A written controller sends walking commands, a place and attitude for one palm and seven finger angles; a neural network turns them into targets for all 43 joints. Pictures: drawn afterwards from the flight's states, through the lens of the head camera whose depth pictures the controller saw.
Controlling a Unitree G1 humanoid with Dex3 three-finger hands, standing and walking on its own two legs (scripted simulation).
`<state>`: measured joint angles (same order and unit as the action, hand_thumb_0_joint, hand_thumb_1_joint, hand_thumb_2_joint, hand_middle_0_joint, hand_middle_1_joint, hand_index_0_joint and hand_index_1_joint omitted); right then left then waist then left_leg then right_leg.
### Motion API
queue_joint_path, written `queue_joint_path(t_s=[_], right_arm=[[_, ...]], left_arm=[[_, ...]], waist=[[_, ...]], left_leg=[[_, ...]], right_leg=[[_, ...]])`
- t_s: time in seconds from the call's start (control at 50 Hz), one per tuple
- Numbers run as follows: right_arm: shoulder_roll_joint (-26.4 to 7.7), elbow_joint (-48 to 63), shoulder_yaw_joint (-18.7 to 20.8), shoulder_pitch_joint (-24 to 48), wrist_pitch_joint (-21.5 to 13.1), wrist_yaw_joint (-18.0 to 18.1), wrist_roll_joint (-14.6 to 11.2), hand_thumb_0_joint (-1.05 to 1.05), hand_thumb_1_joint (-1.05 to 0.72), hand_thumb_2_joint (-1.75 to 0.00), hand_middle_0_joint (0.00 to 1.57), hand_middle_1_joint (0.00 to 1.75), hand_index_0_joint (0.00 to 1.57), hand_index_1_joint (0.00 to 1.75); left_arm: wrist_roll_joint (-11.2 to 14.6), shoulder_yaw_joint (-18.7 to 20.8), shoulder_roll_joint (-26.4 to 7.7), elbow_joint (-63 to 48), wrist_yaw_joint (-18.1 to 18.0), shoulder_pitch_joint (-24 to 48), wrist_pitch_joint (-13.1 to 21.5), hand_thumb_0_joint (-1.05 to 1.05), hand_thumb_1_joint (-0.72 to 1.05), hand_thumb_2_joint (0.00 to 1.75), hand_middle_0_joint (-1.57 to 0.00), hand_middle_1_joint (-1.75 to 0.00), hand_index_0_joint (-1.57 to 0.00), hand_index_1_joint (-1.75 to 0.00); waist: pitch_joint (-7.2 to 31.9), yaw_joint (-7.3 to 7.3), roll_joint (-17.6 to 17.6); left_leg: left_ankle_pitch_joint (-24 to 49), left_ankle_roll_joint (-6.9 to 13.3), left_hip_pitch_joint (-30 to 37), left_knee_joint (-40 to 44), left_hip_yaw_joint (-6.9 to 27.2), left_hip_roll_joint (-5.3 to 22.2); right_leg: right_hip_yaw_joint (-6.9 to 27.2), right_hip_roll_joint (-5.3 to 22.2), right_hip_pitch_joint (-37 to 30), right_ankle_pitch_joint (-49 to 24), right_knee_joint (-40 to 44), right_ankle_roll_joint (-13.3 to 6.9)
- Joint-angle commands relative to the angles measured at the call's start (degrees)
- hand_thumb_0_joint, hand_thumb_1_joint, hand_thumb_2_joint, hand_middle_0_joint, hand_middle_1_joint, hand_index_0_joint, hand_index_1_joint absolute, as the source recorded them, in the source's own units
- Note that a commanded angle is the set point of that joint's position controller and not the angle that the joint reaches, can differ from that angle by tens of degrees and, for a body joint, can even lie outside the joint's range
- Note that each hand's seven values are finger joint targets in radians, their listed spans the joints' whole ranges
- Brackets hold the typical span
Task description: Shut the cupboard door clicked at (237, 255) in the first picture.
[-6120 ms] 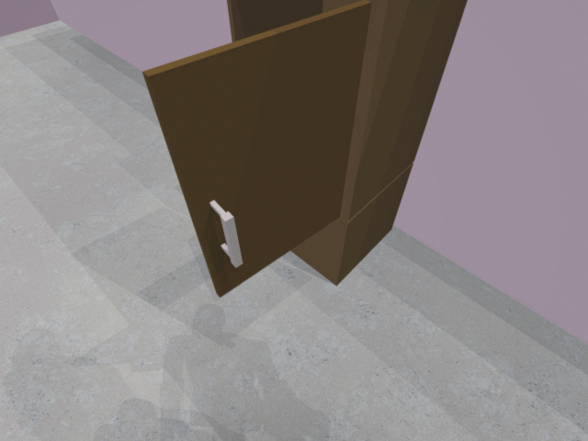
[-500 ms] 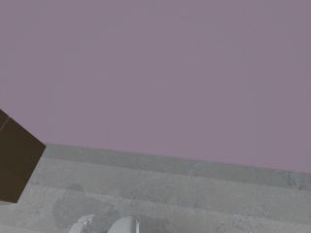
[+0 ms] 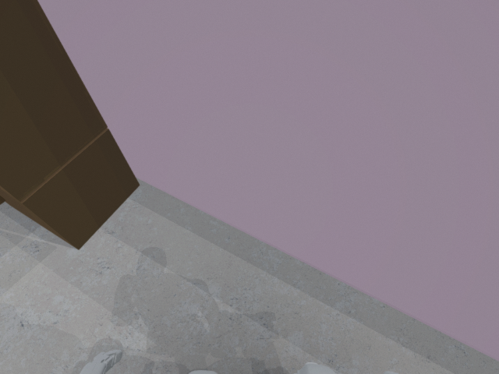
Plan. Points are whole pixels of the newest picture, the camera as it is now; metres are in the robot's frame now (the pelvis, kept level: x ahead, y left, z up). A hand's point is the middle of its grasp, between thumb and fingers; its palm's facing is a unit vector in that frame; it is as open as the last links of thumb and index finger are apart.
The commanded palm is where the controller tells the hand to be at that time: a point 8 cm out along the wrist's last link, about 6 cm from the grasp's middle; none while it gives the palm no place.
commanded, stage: turn to face it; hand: left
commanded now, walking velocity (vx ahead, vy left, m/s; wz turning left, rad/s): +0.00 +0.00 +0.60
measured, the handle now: out of the picture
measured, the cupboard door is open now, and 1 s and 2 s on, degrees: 83 83 83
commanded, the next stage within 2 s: take the last steps up to it in 1.60 s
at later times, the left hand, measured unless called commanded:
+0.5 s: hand out of the picture -0.01 +0.20 -0.18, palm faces +0.36 -0.90 -0.25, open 7.4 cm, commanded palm none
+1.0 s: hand out of the picture +0.01 +0.15 -0.15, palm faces +0.57 -0.79 -0.25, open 7.4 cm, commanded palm none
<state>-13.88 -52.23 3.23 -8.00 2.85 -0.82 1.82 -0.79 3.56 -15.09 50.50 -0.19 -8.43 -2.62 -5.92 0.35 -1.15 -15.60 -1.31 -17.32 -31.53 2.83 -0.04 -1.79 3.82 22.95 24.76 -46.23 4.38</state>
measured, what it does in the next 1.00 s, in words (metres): steps on the spot, turning left: right foot, then left foot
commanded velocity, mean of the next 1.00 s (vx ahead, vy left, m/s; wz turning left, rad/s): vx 0.00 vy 0.00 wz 0.60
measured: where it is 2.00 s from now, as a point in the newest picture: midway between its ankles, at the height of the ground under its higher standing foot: outside the picture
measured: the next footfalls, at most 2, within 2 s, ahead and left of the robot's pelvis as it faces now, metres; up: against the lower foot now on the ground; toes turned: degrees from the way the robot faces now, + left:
right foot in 0.04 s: +0.05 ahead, -0.13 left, +0.00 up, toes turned -2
left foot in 0.44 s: +0.01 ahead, +0.10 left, +0.00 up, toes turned +25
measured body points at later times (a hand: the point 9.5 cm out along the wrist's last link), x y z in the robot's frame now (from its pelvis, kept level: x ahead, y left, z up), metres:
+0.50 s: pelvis +0.01 -0.02 -0.01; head +0.06 +0.02 +0.44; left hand -0.03 +0.25 -0.16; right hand +0.21 -0.22 -0.14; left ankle -0.03 +0.08 -0.73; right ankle +0.01 -0.14 -0.70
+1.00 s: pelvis +0.05 -0.06 +0.01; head +0.10 -0.04 +0.45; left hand -0.02 +0.19 -0.13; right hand +0.26 -0.23 -0.15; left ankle -0.05 +0.03 -0.66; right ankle +0.10 -0.15 -0.73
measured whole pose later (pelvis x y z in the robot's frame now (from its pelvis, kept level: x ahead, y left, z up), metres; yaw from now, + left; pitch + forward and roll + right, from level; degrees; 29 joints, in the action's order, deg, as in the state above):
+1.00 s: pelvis +0.05 -0.06 +0.01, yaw +38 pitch +0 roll +1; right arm -15.0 -54.5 5.0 -8.4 5.1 -2.0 1.2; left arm -1.5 1.2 -9.9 50.1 -0.9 -10.1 -0.5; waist -6.0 2.3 -1.0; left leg -25.5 -3.9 -26.7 -61.2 -1.8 0.7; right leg -10.6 6.7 12.7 17.3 -30.2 0.3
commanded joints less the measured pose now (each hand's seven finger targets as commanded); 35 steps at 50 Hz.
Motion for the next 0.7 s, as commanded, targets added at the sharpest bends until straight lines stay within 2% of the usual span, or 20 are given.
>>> queue_joint_path(t_s=[0.0, 0.02, 0.04, 0.06, 0.08, 0.1, 0.14, 0.2, 0.24, 0.3, 0.36, 0.38, 0.4, 0.42, 0.44, 0.48, 0.52, 0.54, 0.64, 0.68], right_arm=[[-9.54, 5.73, 3.29, 3.54, -0.48, 0.65, -1.15, 0.00, -0.90, -0.90, 0.20, 0.30, 0.20, 0.30], [-5.37, 7.13, 2.68, 2.93, -0.53, 0.26, -1.44, 0.00, -0.90, -0.90, 0.20, 0.30, 0.20, 0.30], [-7.48, 7.02, 3.09, 3.27, -0.09, 0.18, -0.87, 0.00, -0.90, -0.90, 0.20, 0.30, 0.20, 0.30], [-7.31, 6.28, 3.56, 3.04, 0.54, 0.17, -0.87, 0.00, -0.90, -0.90, 0.20, 0.30, 0.20, 0.30], [-6.76, 4.88, 3.33, 2.80, 0.82, -0.24, -0.70, 0.00, -0.90, -0.90, 0.20, 0.30, 0.20, 0.30], [-5.91, 4.15, 2.93, 1.77, 0.95, -0.70, -0.63, 0.00, -0.90, -0.90, 0.20, 0.30, 0.20, 0.30], [-4.81, 3.49, 2.39, 1.38, 1.11, -1.05, -0.80, 0.00, -0.90, -0.90, 0.20, 0.30, 0.20, 0.30], [-3.36, 3.63, 1.71, 3.50, 0.89, -1.16, -0.97, 0.00, -0.90, -0.90, 0.20, 0.30, 0.20, 0.30], [-2.75, 3.98, 1.27, 5.06, 0.56, -1.19, -1.01, 0.00, -0.90, -0.90, 0.20, 0.30, 0.20, 0.30], [-2.44, 4.60, 0.93, 5.51, -0.05, -1.05, -1.20, 0.00, -0.90, -0.90, 0.20, 0.30, 0.20, 0.30], [-3.61, 4.06, 1.20, 1.72, -0.42, -0.92, -1.05, 0.00, -0.90, -0.90, 0.20, 0.30, 0.20, 0.30], [-5.42, 3.32, 1.81, -1.37, -0.78, -0.89, -0.85, 0.00, -0.90, -0.90, 0.20, 0.30, 0.20, 0.30], [-10.90, 2.67, 3.13, -5.78, -1.30, -0.62, -0.32, 0.00, -0.90, -0.90, 0.20, 0.30, 0.20, 0.30], [-16.29, 1.84, 4.48, -10.03, -1.07, -0.09, -0.23, 0.00, -0.90, -0.90, 0.20, 0.30, 0.20, 0.30], [-15.42, 0.40, 4.12, -11.81, -0.91, 0.51, -0.49, 0.00, -0.90, -0.90, 0.20, 0.30, 0.20, 0.30], [-13.11, 2.23, 3.53, -6.15, -1.25, 1.65, -0.34, 0.00, -0.90, -0.90, 0.20, 0.30, 0.20, 0.30], [-11.29, 3.11, 2.69, -1.86, -1.56, 1.68, -0.34, 0.00, -0.90, -0.90, 0.20, 0.30, 0.20, 0.30], [-11.15, 3.10, 2.51, -1.15, -1.68, 1.58, -0.37, 0.00, -0.90, -0.90, 0.20, 0.30, 0.20, 0.30], [-11.52, 2.66, 3.08, -1.44, -1.33, 1.19, -0.22, 0.00, -0.90, -0.90, 0.20, 0.30, 0.20, 0.30], [-11.73, 3.08, 3.33, -0.19, -1.01, 1.11, -0.20, 0.00, -0.90, -0.90, 0.20, 0.30, 0.20, 0.30]], left_arm=[[-0.17, 1.93, -7.05, -2.57, -0.77, -9.09, 2.56, 0.00, 0.90, 0.90, -0.20, -0.30, -0.20, -0.30], [-1.14, 2.98, -12.54, -2.62, -1.36, -10.07, 3.09, 0.00, 0.90, 0.90, -0.20, -0.30, -0.20, -0.30], [-0.73, 2.36, -12.67, -3.11, -1.53, -8.91, 3.05, 0.00, 0.90, 0.90, -0.20, -0.30, -0.20, -0.30], [-0.54, 2.25, -10.20, -3.77, -2.01, -5.55, 2.87, 0.00, 0.90, 0.90, -0.20, -0.30, -0.20, -0.30], [-0.42, 1.56, -7.97, -4.66, -1.84, -2.08, 2.75, 0.00, 0.90, 0.90, -0.20, -0.30, -0.20, -0.30], [-0.37, 1.01, -6.18, -5.17, -1.70, -0.18, 2.91, 0.00, 0.90, 0.90, -0.20, -0.30, -0.20, -0.30], [-0.43, 0.76, -5.25, -5.18, -1.73, -1.15, 3.32, 0.00, 0.90, 0.90, -0.20, -0.30, -0.20, -0.30], [-0.51, 1.32, -6.42, -3.74, -1.82, -5.04, 3.43, 0.00, 0.90, 0.90, -0.20, -0.30, -0.20, -0.30], [-0.67, 1.72, -7.32, -2.77, -1.78, -7.05, 3.37, 0.00, 0.90, 0.90, -0.20, -0.30, -0.20, -0.30], [-0.83, 2.52, -8.48, -1.76, -1.69, -8.19, 3.24, 0.00, 0.90, 0.90, -0.20, -0.30, -0.20, -0.30], [-0.54, 2.83, -8.85, -1.44, -1.32, -6.43, 2.96, 0.00, 0.90, 0.90, -0.20, -0.30, -0.20, -0.30], [-0.09, 3.02, -8.72, -1.81, -1.09, -5.56, 2.87, 0.00, 0.90, 0.90, -0.20, -0.30, -0.20, -0.30], [0.30, 2.81, -6.83, -3.32, -0.75, -4.88, 2.55, 0.00, 0.90, 0.90, -0.20, -0.30, -0.20, -0.30], [0.37, 1.06, -3.05, -6.37, -0.56, -0.57, 2.26, 0.00, 0.90, 0.90, -0.20, -0.30, -0.20, -0.30], [-0.42, 0.99, -4.71, -7.02, -1.17, 3.01, 1.25, 0.00, 0.90, 0.90, -0.20, -0.30, -0.20, -0.30], [0.05, 1.29, -4.15, -5.20, -1.08, 3.63, 1.21, 0.00, 0.90, 0.90, -0.20, -0.30, -0.20, -0.30], [-0.03, 1.37, -4.16, -3.45, -0.52, 0.94, 0.80, 0.00, 0.90, 0.90, -0.20, -0.30, -0.20, -0.30], [-0.02, 1.42, -4.01, -3.00, -0.40, 0.07, 0.66, 0.00, 0.90, 0.90, -0.20, -0.30, -0.20, -0.30], [0.11, 0.90, -3.39, -3.86, -0.33, 1.33, 0.78, 0.00, 0.90, 0.90, -0.20, -0.30, -0.20, -0.30], [0.24, 0.82, -3.31, -3.89, -0.39, 0.03, 1.14, 0.00, 0.90, 0.90, -0.20, -0.30, -0.20, -0.30]], waist=[[9.80, -3.90, 0.43], [9.22, -4.28, 18.37], [8.33, -4.11, 17.52], [7.14, -2.25, 16.70], [4.22, -0.69, 14.28], [4.05, 0.63, 13.15], [5.31, 0.49, 13.87], [7.75, -1.44, 10.57], [8.25, -2.78, 11.52], [8.84, -3.51, 12.03], [9.71, -1.20, 12.00], [11.01, 1.04, 8.36], [14.08, 3.71, -4.33], [12.93, 6.16, -17.77], [12.55, 6.60, -9.68], [9.43, 4.04, -9.54], [8.03, 1.25, -7.06], [7.67, 0.64, -6.56], [7.96, 1.05, -7.50], [8.08, 0.35, -8.31]], left_leg=[[6.84, 3.90, -7.73, -2.55, 8.10, 4.83], [-14.06, -1.02, -17.71, -17.00, -1.81, -4.00], [-20.79, -0.70, -16.23, -31.27, 0.67, -2.05], [-17.99, -0.50, -15.63, -38.19, 1.95, -0.27], [-12.95, -1.07, -16.05, -41.76, 1.10, 1.12], [-9.53, -1.75, -15.86, -41.81, -0.14, 1.74], [-7.64, -2.59, -14.90, -37.38, -2.28, 1.84], [-9.27, -3.10, -13.42, -26.09, -5.41, 1.56], [-10.24, -2.90, -11.93, -19.62, -7.18, 1.38], [-10.92, -1.76, -8.70, -11.32, -8.86, 1.05], [-3.62, -0.59, -0.34, -0.70, -9.99, 0.61], [2.96, 0.45, 7.41, 5.46, -9.14, 1.07], [18.67, 5.43, 18.59, 8.24, 4.63, 11.39], [41.84, 14.45, 21.90, 9.90, 20.92, 24.81], [38.06, 15.94, 19.77, 9.24, 19.41, 25.02], [32.64, 14.17, 13.91, 9.68, 15.08, 20.36], [30.18, 11.26, 10.43, 10.07, 9.57, 15.50], [29.04, 10.54, 9.95, 10.28, 8.18, 14.32], [25.07, 10.12, 7.85, 9.44, 9.75, 12.29], [24.81, 9.83, 5.02, 8.05, 11.66, 12.01]], right_leg=[[2.16, 2.55, -20.62, -12.06, 24.57, -1.46], [19.94, 19.23, -24.54, -17.54, 30.37, -7.92], [21.98, 25.48, -16.45, -19.21, 31.32, -12.85], [19.75, 23.47, -12.76, -18.24, 30.91, -13.31], [12.89, 18.94, -10.83, -19.31, 29.65, -12.30], [6.29, 15.85, -10.83, -23.90, 28.18, -10.86], [0.76, 14.02, -13.68, -30.83, 27.06, -9.69], [-2.50, 15.06, -21.02, -38.72, 24.58, -10.08], [-3.15, 16.17, -23.34, -42.21, 23.14, -10.57], [-3.62, 18.00, -24.59, -45.80, 20.52, -11.11], [-7.31, 17.40, -20.56, -41.66, 15.01, -8.17], [-8.93, 16.67, -15.45, -39.07, 9.05, -6.05], [-11.60, 11.43, -2.61, -21.54, -2.39, -2.17], [-8.83, 4.09, 11.00, 14.42, -14.41, 0.72], [-1.58, 4.23, 12.37, 13.70, -18.89, 0.02], [1.18, 4.25, 12.73, 6.99, -21.46, 0.64], [1.31, 3.24, 9.54, 1.55, -19.43, 0.75], [0.85, 2.72, 8.40, 0.43, -17.71, 0.76], [-0.73, -0.29, 2.10, 0.55, -3.97, 0.63], [-1.53, -1.82, -3.03, -0.18, 2.63, 0.34]])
